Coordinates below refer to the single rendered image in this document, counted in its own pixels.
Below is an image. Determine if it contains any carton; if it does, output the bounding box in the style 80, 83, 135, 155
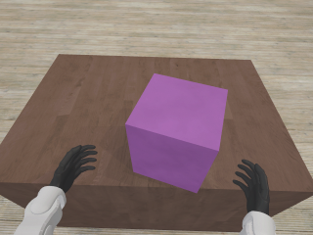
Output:
125, 73, 228, 193

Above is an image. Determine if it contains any left robot hand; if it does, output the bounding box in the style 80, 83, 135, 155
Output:
49, 145, 98, 193

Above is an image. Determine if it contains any robot right forearm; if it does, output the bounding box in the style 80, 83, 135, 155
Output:
239, 211, 277, 235

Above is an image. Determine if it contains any pedestal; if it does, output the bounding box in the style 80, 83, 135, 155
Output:
0, 54, 313, 233

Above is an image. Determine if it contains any right robot hand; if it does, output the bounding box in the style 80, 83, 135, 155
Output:
233, 159, 270, 215

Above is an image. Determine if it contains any robot left forearm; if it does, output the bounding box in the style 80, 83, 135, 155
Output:
14, 186, 67, 235

